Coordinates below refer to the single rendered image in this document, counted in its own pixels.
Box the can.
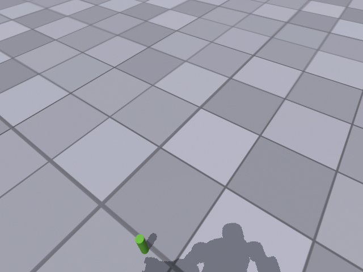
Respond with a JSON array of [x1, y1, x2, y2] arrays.
[[135, 234, 149, 254]]

